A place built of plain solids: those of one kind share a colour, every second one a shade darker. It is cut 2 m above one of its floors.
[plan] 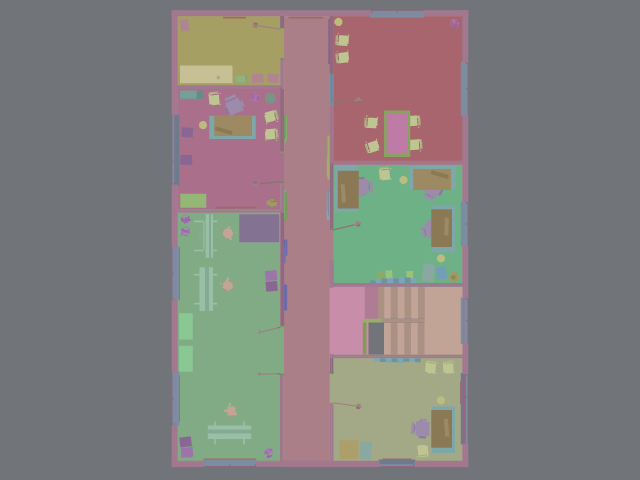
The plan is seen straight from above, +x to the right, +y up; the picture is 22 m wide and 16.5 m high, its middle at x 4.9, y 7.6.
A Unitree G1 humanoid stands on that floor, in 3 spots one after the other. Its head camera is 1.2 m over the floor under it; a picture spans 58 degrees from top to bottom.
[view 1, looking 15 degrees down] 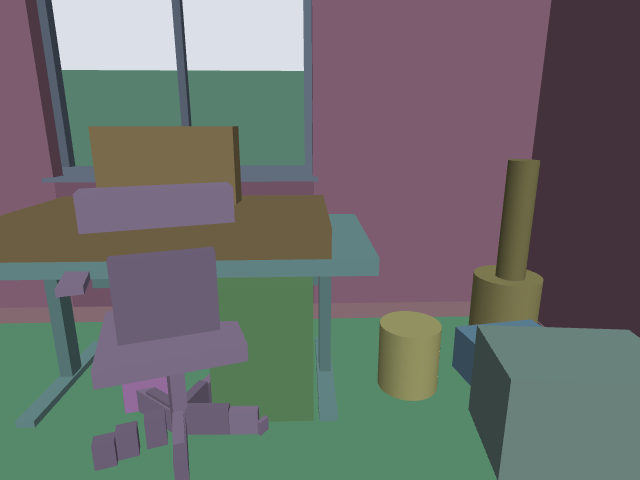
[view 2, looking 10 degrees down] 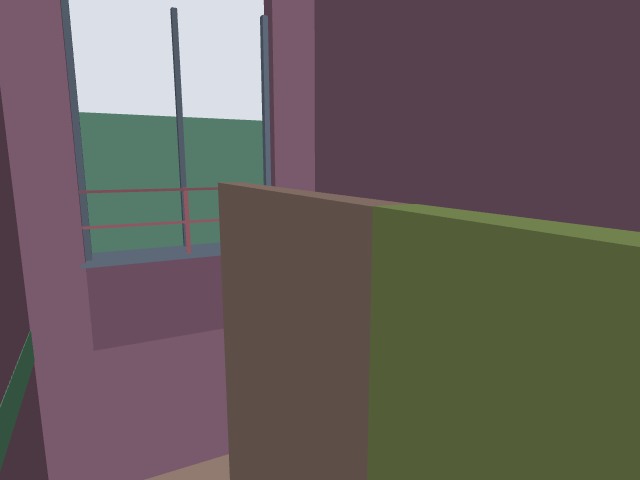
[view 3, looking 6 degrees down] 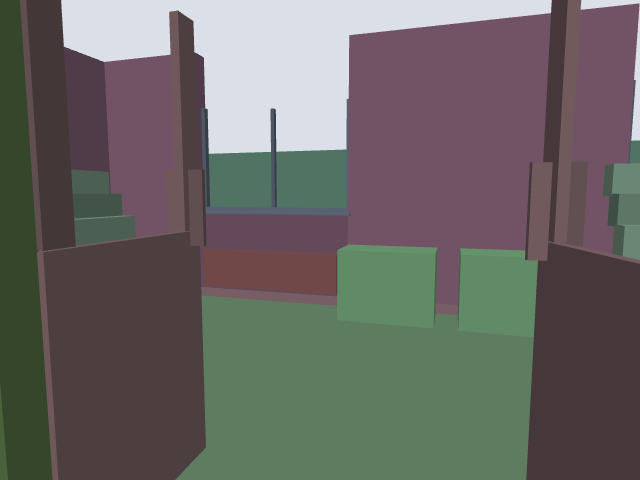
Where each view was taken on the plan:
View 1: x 7.25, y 7.45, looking -2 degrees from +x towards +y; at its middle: desk_load_lived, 1.52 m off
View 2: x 6.15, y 5.46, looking -27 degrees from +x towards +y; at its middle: stair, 1.29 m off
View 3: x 4.45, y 4.10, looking -163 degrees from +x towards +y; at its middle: wall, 4.68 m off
